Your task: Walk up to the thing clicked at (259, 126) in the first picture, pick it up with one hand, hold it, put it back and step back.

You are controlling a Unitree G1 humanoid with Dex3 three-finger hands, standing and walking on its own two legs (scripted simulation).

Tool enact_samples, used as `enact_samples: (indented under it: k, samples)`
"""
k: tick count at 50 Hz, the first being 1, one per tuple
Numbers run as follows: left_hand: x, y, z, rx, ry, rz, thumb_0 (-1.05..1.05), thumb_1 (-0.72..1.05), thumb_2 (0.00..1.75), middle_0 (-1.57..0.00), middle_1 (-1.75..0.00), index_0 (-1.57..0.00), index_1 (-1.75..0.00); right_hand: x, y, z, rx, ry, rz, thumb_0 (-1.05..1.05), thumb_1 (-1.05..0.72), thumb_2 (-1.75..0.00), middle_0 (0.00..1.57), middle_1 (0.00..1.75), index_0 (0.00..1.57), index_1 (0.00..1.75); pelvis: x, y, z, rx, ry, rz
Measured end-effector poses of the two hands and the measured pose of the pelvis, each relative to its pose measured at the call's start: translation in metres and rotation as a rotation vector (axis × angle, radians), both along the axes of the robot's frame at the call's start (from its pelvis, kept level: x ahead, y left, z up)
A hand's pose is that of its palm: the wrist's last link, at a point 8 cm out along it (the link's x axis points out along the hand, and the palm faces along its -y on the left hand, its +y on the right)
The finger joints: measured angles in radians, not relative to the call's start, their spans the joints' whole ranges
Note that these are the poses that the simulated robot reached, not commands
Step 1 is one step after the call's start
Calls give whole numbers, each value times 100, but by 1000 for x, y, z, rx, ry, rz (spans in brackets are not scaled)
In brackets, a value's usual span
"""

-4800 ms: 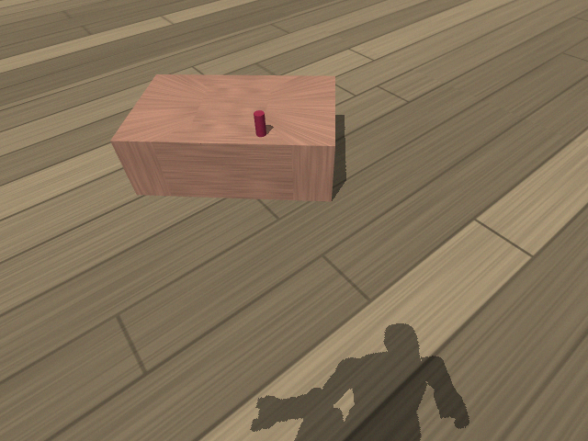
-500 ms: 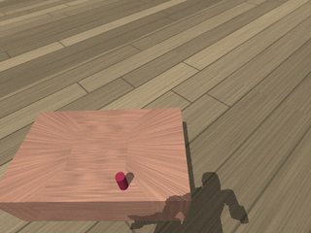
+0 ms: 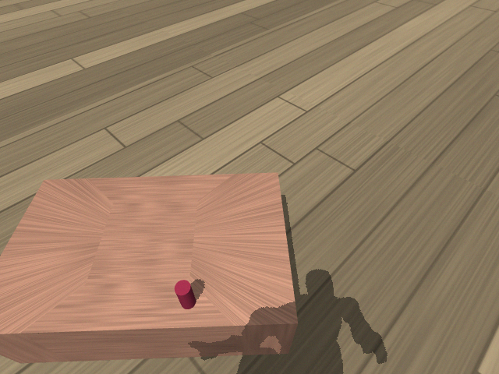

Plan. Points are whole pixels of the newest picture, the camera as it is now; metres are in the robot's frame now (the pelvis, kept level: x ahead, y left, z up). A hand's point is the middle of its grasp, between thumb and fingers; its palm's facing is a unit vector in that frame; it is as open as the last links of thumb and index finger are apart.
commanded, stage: walk up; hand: left
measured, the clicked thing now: (185, 295) +0.43 +0.20 -0.40
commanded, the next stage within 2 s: stand in 0.42 s
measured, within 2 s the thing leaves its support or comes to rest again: neither
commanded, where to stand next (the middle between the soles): +0.05 -0.01 m, yaw +2 degrees
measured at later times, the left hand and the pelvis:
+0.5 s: hand out of the picture +0.08 +0.26 -0.16, palm faces -0.01 -0.94 -0.33, open 7.4 cm; pelvis +0.01 +0.01 +0.00, yaw +1 degrees
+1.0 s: hand out of the picture +0.06 +0.27 -0.16, palm faces -0.01 -0.94 -0.33, open 7.4 cm; pelvis +0.00 +0.01 +0.00, yaw +1 degrees
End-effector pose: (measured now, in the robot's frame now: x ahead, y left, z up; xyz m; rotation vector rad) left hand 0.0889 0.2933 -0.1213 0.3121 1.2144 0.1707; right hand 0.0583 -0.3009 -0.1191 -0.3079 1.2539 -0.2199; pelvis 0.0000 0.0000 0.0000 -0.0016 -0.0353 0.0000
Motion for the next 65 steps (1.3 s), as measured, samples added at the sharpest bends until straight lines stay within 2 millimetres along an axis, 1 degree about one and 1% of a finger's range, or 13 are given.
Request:
enact_samples:
  k: [8, 14, 21, 32, 54, 65]
  samples:
    - [-7, 8, 1, 12, 19, 24, 0, 90, 90, -20, -30, -20, -30, 17, 10, -1, 16, -25, 13, 0, -90, -89, 21, 30, 20, 30, 5, 4, 0, 2, 0, 2]
    - [-9, 10, 2, 15, 21, 30, 0, 90, 90, -20, -30, -20, -30, 30, 13, 0, 19, -49, 21, 0, -90, -89, 21, 30, 20, 30, 7, 6, 1, 3, -2, 5]
    - [-10, 9, 0, 9, 20, 32, 0, 90, 90, -20, -30, -20, -30, 36, 13, 3, 14, -59, 24, 0, -90, -89, 21, 30, 20, 30, 8, 6, 1, 2, -3, 7]
    - [-14, 9, 0, 5, 13, 27, 0, 90, 90, -20, -30, -20, -30, 31, 12, 6, 5, -49, 28, 0, -90, -89, 21, 30, 20, 30, 4, 7, 2, -2, -5, 10]
    - [-35, 18, -1, 8, 37, 34, 0, 90, 90, -20, -30, -20, -30, 10, 17, 3, 8, -13, 25, 0, -90, -89, 21, 30, 20, 30, -3, 13, 2, -1, -3, 19]
    - [-36, 18, -2, 6, 34, 37, 0, 90, 90, -20, -30, -20, -30, 13, 19, 3, 7, -19, 30, 0, -90, -89, 21, 30, 20, 30, -2, 14, 1, -1, -6, 21]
